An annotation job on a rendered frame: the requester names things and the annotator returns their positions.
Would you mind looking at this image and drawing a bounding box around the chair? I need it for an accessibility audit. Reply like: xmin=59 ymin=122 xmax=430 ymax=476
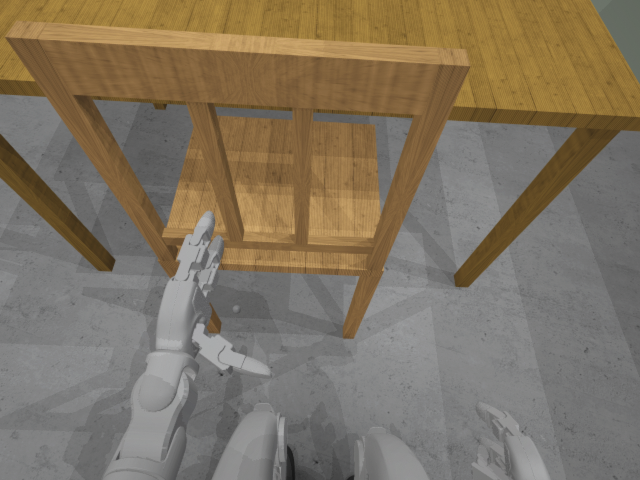
xmin=5 ymin=21 xmax=471 ymax=339

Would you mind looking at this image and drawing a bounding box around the robot left hand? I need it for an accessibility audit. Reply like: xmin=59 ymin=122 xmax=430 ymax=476
xmin=155 ymin=210 xmax=272 ymax=379

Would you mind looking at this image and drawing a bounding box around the robot thigh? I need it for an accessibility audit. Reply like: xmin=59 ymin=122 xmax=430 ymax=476
xmin=211 ymin=411 xmax=287 ymax=480
xmin=354 ymin=433 xmax=431 ymax=480

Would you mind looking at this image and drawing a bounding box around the left robot forearm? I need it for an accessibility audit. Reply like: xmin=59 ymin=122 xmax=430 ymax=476
xmin=103 ymin=350 xmax=199 ymax=480

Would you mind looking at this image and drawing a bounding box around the robot right hand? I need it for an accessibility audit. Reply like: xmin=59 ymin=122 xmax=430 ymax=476
xmin=472 ymin=402 xmax=551 ymax=480

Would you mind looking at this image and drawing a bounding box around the table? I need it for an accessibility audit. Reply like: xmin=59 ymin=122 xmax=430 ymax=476
xmin=0 ymin=0 xmax=640 ymax=287

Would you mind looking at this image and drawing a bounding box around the robot right thigh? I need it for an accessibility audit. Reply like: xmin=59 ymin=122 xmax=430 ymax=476
xmin=354 ymin=433 xmax=431 ymax=480

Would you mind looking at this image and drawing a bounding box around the robot left thigh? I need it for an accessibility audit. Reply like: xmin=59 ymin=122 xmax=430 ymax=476
xmin=211 ymin=411 xmax=287 ymax=480

